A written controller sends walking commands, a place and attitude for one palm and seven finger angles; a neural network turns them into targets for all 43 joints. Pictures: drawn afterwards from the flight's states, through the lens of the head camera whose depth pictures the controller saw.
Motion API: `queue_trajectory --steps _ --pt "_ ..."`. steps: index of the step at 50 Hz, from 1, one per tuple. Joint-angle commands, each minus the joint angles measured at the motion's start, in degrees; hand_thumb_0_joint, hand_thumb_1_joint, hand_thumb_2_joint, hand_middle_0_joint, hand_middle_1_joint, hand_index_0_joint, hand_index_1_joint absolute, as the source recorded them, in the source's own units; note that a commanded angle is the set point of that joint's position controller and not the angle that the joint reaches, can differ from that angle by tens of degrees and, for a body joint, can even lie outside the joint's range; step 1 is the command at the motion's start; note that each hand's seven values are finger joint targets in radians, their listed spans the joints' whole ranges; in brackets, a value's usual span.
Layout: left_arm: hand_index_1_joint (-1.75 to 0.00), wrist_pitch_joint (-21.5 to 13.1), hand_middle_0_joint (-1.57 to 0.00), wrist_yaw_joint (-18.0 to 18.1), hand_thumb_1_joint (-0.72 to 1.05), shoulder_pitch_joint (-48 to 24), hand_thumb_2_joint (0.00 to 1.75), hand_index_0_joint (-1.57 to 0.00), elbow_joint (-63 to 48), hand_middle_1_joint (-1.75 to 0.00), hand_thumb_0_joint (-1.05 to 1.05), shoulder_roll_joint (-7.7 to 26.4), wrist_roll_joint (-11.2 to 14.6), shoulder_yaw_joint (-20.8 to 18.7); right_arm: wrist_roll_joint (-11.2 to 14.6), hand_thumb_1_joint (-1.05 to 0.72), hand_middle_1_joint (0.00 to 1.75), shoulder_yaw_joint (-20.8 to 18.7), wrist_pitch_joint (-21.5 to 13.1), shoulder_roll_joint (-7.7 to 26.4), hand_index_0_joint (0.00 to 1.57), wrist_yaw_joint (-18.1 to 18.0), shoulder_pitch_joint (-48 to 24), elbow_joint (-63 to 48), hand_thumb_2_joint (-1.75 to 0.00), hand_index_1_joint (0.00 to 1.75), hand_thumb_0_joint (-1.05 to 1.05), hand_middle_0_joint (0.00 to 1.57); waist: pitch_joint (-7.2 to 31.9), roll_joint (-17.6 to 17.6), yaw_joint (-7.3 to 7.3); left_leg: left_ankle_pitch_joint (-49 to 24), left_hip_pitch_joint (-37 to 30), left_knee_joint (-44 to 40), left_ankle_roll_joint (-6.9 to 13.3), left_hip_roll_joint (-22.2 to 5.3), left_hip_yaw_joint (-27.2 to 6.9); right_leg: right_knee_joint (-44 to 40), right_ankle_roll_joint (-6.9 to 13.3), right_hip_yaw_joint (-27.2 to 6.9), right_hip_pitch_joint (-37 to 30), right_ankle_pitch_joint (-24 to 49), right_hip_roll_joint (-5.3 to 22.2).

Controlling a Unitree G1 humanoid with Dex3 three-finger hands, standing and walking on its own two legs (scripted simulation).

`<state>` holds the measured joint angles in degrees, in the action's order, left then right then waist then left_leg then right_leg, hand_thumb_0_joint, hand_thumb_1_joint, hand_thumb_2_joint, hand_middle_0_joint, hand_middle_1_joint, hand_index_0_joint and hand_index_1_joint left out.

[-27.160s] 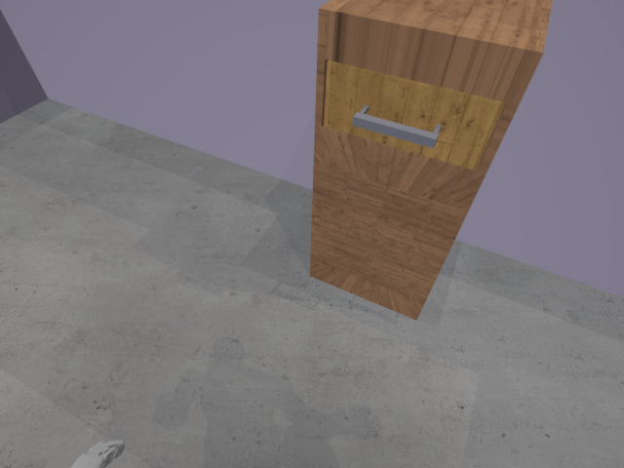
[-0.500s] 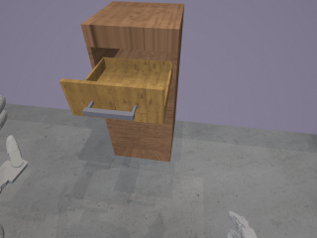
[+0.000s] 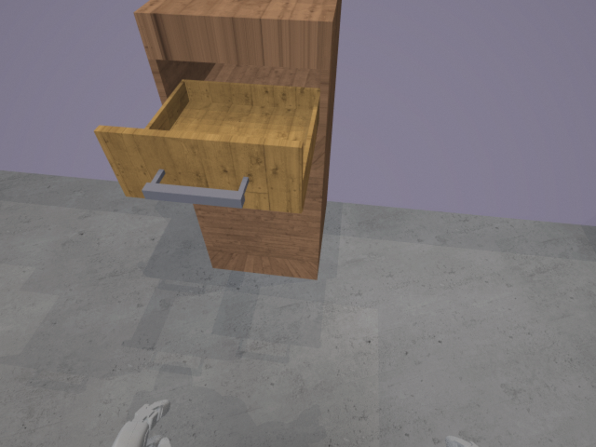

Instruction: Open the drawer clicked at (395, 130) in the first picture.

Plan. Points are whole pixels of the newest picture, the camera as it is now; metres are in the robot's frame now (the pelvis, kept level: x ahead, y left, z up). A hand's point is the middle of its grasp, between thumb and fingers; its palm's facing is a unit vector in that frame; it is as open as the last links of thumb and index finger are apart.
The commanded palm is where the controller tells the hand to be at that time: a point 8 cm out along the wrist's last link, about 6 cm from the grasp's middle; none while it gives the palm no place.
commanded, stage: let the arm hang, fingers relaxed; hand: left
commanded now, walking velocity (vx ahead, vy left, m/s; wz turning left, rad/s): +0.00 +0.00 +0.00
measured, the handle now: (197, 186) +0.56 +0.20 +0.02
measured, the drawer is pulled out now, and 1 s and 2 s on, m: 0.30 0.30 0.30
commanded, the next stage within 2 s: look to check the result in 0.86 s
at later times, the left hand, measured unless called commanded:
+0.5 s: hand out of the picture -0.02 +0.20 -0.15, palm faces +0.01 -0.97 -0.25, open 7.4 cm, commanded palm none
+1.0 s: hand out of the picture +0.00 +0.18 -0.16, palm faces +0.00 -0.98 -0.20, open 7.4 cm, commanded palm none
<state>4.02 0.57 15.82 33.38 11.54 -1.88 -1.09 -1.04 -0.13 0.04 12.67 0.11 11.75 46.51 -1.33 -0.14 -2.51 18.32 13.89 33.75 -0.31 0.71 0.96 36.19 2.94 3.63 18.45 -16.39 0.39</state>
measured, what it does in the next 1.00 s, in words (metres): stands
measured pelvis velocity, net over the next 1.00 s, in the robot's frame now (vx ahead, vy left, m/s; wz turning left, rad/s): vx -0.01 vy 0.01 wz -0.04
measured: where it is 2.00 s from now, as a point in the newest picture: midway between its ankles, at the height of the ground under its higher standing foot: outside the picture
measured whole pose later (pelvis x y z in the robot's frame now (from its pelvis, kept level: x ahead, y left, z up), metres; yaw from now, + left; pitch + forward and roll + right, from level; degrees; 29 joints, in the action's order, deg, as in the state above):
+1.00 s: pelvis -0.01 +0.01 +0.02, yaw -2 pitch -2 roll +0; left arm 0.2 2.0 16.1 64.4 7.8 -0.9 -1.5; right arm -0.8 -0.3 0.3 6.1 -2.3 19.8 63.3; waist -3.3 0.4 -0.7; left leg 13.0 8.9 23.9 0.6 -0.1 2.8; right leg 23.6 2.0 1.8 12.8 -8.8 -1.0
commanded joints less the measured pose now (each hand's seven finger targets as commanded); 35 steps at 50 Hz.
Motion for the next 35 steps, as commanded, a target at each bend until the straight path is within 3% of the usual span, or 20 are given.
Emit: queue_trajectory --steps 1,6,12,16,21,27,35 --pt "-0.30 -3.38 -0.20 0.61 0.90 -0.10 0.90 -0.20 3.41 -0.30 0.00 9.01 0.71 -1.98 -0.18 -0.90 0.30 -1.08 -0.47 5.39 0.20 -0.90 0.82 -0.98 -0.90 0.30 0.00 0.20 0.35 6.23 2.41 -11.89 1.10 -9.86 2.28 -5.28 -5.38 -12.05 -0.31 -8.41 -5.71 8.24 4.54" --pt "-0.30 -4.01 -0.20 0.79 0.90 2.44 0.90 -0.20 13.82 -0.30 0.00 6.41 0.76 -2.37 -0.21 -0.90 0.30 -1.11 0.04 2.96 0.20 -1.64 4.43 3.79 -0.90 0.30 0.00 0.20 2.49 10.54 2.61 -2.94 0.62 -11.61 1.99 -4.68 -3.87 -17.29 0.67 -8.92 -9.43 2.70 4.65" --pt "-0.30 -4.34 -0.20 0.84 0.90 1.56 0.90 -0.20 21.12 -0.30 0.00 6.00 1.08 -1.56 0.15 -0.90 0.30 -1.45 0.60 2.04 0.20 -1.92 9.50 8.62 -0.90 0.30 0.00 0.20 -0.23 0.33 1.88 -3.23 -1.79 -12.50 2.12 -5.39 -3.66 -20.72 0.81 -8.89 -6.80 -0.69 4.77" --pt "-0.30 -4.09 -0.20 0.96 0.90 1.97 0.90 -0.20 24.54 -0.30 0.00 5.17 1.22 -1.19 0.10 -0.90 0.30 -1.12 0.56 1.45 0.20 -2.14 11.83 11.51 -0.90 0.30 0.00 0.20 -4.53 -0.38 1.90 -2.27 -0.10 -14.31 2.35 -5.63 -3.86 -21.13 0.55 -8.66 -5.08 -2.37 4.43" --pt "-0.30 -4.06 -0.20 1.17 0.90 3.29 0.90 -0.20 27.17 -0.30 0.00 4.88 1.27 -1.07 0.15 -0.90 0.30 -0.96 0.46 0.56 0.20 -2.21 13.45 13.94 -0.90 0.30 0.00 0.20 -4.67 -1.56 2.01 -1.06 -0.32 -14.98 2.50 -5.41 -3.44 -21.31 0.32 -8.80 -4.88 -4.05 4.34" --pt "-0.30 -4.01 -0.20 1.46 0.90 4.11 0.90 -0.20 28.43 -0.30 0.00 4.06 1.12 -1.10 0.15 -0.90 0.30 -1.03 0.41 -0.60 0.20 -2.26 13.73 15.40 -0.90 0.30 0.00 0.20 -5.44 0.63 2.21 0.95 -0.06 -15.90 2.63 -5.49 -3.68 -20.54 0.09 -8.55 -3.40 -4.83 3.86" --pt "-0.30 -4.22 -0.20 1.50 0.90 3.98 0.90 -0.20 29.23 -0.30 0.00 2.62 1.09 -1.17 0.15 -0.90 0.30 -1.07 -0.16 -1.89 0.20 -2.56 14.09 15.83 -0.90 0.30 0.00 0.20 -4.90 1.68 2.22 -0.75 0.69 -16.65 2.57 -5.90 -3.90 -18.53 0.14 -7.94 -5.18 0.72 3.82"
